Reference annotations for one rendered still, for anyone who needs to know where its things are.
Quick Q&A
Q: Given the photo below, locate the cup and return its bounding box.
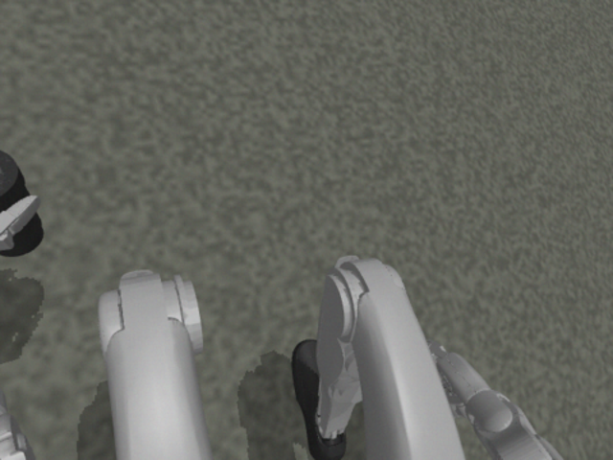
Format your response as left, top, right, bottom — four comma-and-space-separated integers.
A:
0, 150, 44, 257

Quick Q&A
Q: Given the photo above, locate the left robot arm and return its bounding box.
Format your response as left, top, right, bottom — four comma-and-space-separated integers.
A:
0, 389, 36, 460

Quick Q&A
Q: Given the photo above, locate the right robot hand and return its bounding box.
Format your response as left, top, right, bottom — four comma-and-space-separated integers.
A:
427, 339, 491, 420

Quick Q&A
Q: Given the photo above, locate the right robot foot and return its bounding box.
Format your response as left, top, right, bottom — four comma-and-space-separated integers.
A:
292, 339, 346, 460

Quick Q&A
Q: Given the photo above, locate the right robot arm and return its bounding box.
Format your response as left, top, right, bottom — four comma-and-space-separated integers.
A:
465, 390, 564, 460

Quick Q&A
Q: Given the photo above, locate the left robot hand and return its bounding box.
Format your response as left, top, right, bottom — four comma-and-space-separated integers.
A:
0, 169, 41, 250

